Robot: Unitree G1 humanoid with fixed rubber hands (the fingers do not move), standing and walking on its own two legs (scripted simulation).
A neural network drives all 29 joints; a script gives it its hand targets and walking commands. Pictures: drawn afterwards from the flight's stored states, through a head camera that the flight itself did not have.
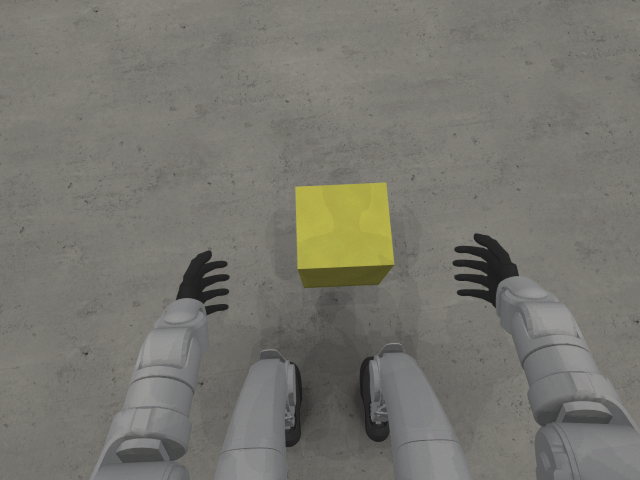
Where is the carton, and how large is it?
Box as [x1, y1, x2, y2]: [295, 182, 393, 287]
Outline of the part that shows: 385,182 295,187 297,265 304,287 378,284 393,265 393,256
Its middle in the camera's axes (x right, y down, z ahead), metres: +0.06 +0.00 +1.00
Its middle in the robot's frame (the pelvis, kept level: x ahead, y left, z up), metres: +0.53 -0.04 -0.55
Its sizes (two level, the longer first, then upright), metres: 0.213 0.197 0.262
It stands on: the floor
